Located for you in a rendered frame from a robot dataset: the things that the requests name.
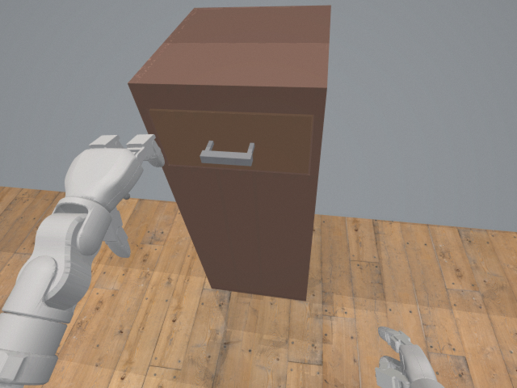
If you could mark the right robot hand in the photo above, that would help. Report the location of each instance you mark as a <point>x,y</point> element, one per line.
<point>413,364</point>

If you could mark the cabinet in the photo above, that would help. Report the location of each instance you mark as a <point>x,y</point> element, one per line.
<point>252,230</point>

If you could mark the handle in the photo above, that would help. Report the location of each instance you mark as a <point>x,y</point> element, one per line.
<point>227,158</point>

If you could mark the left robot hand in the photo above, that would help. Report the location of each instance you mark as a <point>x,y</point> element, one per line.
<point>106,173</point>

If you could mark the left robot forearm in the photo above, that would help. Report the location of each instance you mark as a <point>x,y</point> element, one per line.
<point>47,290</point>

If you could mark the drawer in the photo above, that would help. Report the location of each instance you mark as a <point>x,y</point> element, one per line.
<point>281,141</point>

